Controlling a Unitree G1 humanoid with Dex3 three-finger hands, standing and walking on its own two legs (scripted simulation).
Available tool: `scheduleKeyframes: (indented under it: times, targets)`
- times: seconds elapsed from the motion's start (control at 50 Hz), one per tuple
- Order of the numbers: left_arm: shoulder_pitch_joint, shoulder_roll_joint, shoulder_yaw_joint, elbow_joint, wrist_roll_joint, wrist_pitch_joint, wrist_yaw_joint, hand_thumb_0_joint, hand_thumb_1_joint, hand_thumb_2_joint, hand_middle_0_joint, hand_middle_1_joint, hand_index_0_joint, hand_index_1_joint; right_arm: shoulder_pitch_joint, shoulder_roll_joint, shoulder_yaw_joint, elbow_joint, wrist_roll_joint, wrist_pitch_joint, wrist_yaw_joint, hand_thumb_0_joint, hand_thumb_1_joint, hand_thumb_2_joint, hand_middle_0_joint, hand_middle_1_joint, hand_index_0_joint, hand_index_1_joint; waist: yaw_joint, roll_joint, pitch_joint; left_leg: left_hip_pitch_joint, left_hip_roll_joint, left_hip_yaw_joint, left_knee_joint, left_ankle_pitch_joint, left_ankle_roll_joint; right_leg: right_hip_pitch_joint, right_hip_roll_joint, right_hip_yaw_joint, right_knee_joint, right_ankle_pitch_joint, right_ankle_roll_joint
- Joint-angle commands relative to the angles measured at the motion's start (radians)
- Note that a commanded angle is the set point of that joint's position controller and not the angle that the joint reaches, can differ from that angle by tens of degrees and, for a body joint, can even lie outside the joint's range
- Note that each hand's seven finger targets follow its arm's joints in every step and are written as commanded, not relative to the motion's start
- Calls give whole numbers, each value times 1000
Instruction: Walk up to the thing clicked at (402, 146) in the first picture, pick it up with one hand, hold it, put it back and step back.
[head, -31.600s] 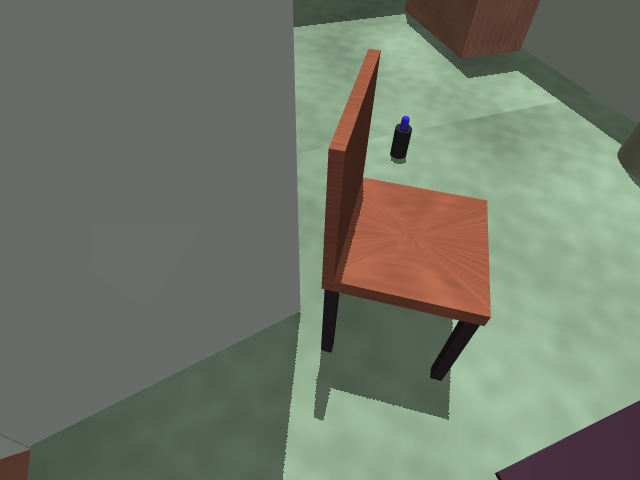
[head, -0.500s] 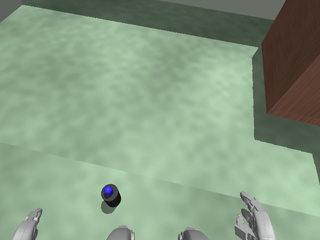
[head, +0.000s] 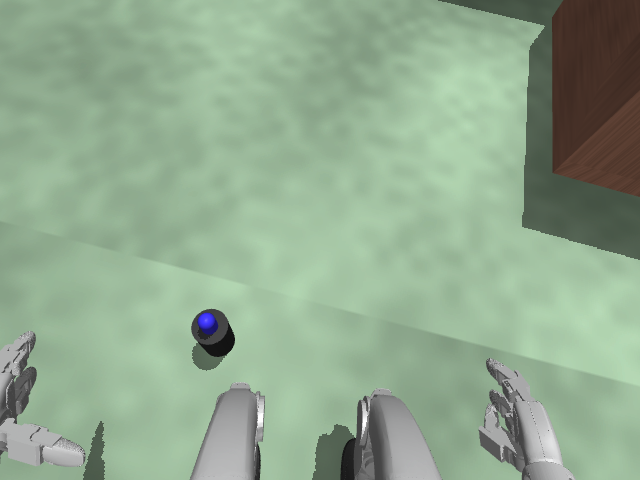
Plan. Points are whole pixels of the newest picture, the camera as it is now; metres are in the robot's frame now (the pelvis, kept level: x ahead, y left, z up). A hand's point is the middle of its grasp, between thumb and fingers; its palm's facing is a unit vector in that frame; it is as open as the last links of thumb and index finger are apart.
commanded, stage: go down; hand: left
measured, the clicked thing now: (212, 331) +0.39 +0.22 -0.51
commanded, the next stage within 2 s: approach in 1.64 s
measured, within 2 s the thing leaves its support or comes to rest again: neither
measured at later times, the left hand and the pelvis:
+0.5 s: hand (53, 355) +0.27 +0.37 -0.17, palm faces +0.15 -0.98 -0.17, open 17.6 cm; pelvis -0.04 +0.00 -0.12, yaw -2 degrees
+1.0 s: hand (55, 344) +0.29 +0.39 -0.20, palm faces +0.14 -0.98 -0.12, open 17.7 cm; pelvis -0.05 +0.00 -0.18, yaw -4 degrees
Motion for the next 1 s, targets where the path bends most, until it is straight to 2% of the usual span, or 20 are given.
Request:
scheduleKeyframes:
  times: [0.0,0.04,0.08,0.1,0.12,0.14,0.18,0.2,0.24,0.3,0.36,0.46,0.5,0.54,0.56,0.64,0.8,0.84,0.86,0.98]
  targets:
    - [-171,334,166,-105,-40,-177,-78,0,-593,0,-67,-17,-67,-14,25,-189,-72,-90,5,-39,-15,0,-906,-898,200,299,200,299,15,173,-393,188,-18,-39,-137,201,9,35,27,25,-32,160,-44]
    - [-145,343,201,7,-55,-188,-99,0,-580,13,-61,-27,-61,-23,10,-191,-66,-82,7,-29,-14,0,-887,-894,200,299,200,299,36,146,-393,121,-19,-38,-112,141,12,14,26,33,-18,117,-41]
    - [-177,374,232,31,-68,-208,-126,0,-559,17,-53,-26,-57,-20,13,-198,-63,-71,7,-19,-11,0,-885,-894,200,299,200,299,52,151,-419,95,-19,-46,-96,127,11,-3,27,31,9,107,-43]
    - [-149,356,232,87,-75,-210,-145,0,-572,11,-50,-26,-56,-17,10,-206,-66,-62,9,-16,-11,0,-887,-894,200,299,200,299,52,133,-434,96,-19,-48,-76,156,15,-21,29,26,25,128,-45]
    - [-207,409,259,42,-77,-220,-159,0,-574,15,-48,-29,-53,-21,15,-210,-67,-55,6,-13,-11,0,-889,-895,200,299,200,299,54,152,-470,84,-23,-40,-45,185,15,-26,26,29,38,144,-46]
    - [-227,409,254,57,-82,-229,-178,0,-565,21,-46,-30,-51,-23,12,-209,-64,-56,6,-12,-10,0,-886,-895,200,299,200,299,41,142,-488,66,-27,-33,-18,199,20,-28,26,32,46,154,-46]
    - [-260,459,295,76,-95,-251,-204,0,-591,15,-43,-28,-51,-18,11,-218,-60,-36,5,-12,-10,0,-887,-895,200,300,200,300,52,138,-495,50,-25,-31,18,228,23,-66,30,27,84,172,-49]
    - [-319,475,303,64,-100,-269,-217,0,-596,24,-38,-35,-46,-27,14,-214,-55,-28,2,-12,-10,0,-892,-897,200,300,200,300,41,161,-523,36,-27,-27,47,249,23,-82,30,28,106,183,-50]
    - [-323,468,314,128,-112,-288,-242,0,-601,40,-35,-45,-44,-36,7,-222,-54,-18,0,-13,-11,0,-891,-898,200,300,200,300,25,119,-496,-4,-23,-34,72,223,29,-121,35,20,129,161,-51]
    - [-402,514,339,153,-124,-318,-275,0,-595,55,-31,-53,-40,-46,5,-226,-47,-8,-3,-15,-13,0,-887,-898,200,300,200,300,25,128,-485,-77,-22,-32,101,118,30,-164,34,32,147,83,-48]
    - [-445,548,349,180,-130,-331,-309,0,-597,68,-30,-58,-36,-54,12,-231,-39,2,-8,-14,-15,0,-886,-899,200,300,200,300,22,137,-515,-101,-21,-32,133,108,28,-182,35,34,172,72,-47]
    - [-495,605,373,194,-137,-335,-353,0,-584,74,-28,-61,-35,-57,10,-254,-32,15,-8,-12,-18,0,-883,-899,200,300,200,300,36,205,-538,-107,-15,-52,150,62,21,-280,39,9,246,46,-53]
    - [-487,616,385,211,-147,-327,-361,0,-611,74,-31,-65,-36,-62,9,-251,-26,14,-7,-12,-19,0,-884,-900,200,300,200,300,36,164,-525,-162,-17,-46,170,34,25,-264,40,7,248,25,-48]
    - [-499,662,414,190,-151,-331,-367,0,-611,73,-35,-66,-39,-65,9,-261,-20,18,-4,-12,-19,0,-886,-901,200,300,200,300,53,206,-564,-133,-16,-56,180,87,20,-293,41,-2,289,60,-55]
    - [-493,636,401,203,-156,-330,-376,0,-611,70,-31,-65,-37,-62,1,-261,-19,20,-6,-11,-20,0,-887,-901,200,300,200,300,47,209,-562,-128,-16,-57,193,100,21,-318,40,-4,298,65,-56]
    - [-525,663,421,207,-170,-328,-391,0,-611,79,-34,-72,-36,-71,9,-260,-11,32,-9,-12,-21,0,-888,-902,200,300,200,300,39,180,-562,-185,-20,-34,256,160,28,-307,41,2,313,100,-55]
    - [-602,701,427,215,-169,-331,-421,0,-611,74,-41,-71,-40,-74,7,-279,-7,39,-18,-13,-24,0,-890,-903,200,300,200,300,29,217,-549,-208,-11,-52,282,79,24,-387,43,-13,373,54,-54]
    - [-621,717,429,229,-170,-332,-425,0,-611,76,-43,-77,-43,-80,8,-280,-7,36,-19,-12,-25,0,-887,-902,200,300,200,300,22,197,-529,-269,-13,-43,289,9,29,-382,45,-12,366,4,-50]
    - [-612,731,441,228,-173,-331,-427,0,-611,78,-40,-71,-40,-74,5,-280,-2,38,-19,-14,-25,0,-886,-902,200,300,200,300,34,186,-536,-267,-12,-42,297,20,29,-376,45,-13,370,14,-49]
    - [-645,749,440,230,-178,-327,-445,0,-611,72,-39,-73,-41,-74,4,-287,2,40,-19,-15,-27,0,-890,-903,200,300,200,300,28,220,-539,-276,-12,-48,315,6,28,-421,45,-20,406,7,-51]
